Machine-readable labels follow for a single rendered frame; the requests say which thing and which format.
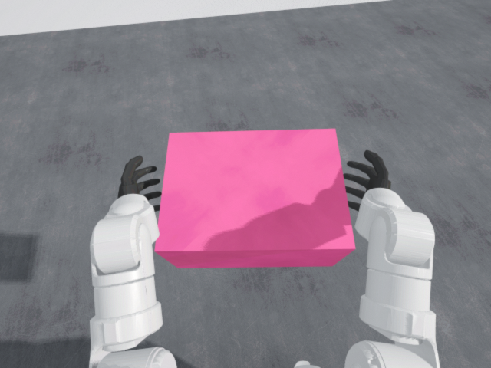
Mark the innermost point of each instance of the robot left hand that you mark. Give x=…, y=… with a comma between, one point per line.
x=129, y=179

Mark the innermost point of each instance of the robot right hand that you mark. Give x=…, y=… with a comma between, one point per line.
x=378, y=177

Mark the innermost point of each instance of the carton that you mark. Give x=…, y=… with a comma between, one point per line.
x=251, y=199

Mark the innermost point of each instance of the right robot upper arm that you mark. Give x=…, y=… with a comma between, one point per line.
x=371, y=354

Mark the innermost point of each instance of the left robot upper arm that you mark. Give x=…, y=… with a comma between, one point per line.
x=154, y=357

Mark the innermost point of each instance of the left robot forearm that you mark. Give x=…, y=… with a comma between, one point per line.
x=122, y=267

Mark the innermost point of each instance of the right robot forearm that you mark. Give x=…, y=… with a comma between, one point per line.
x=396, y=302

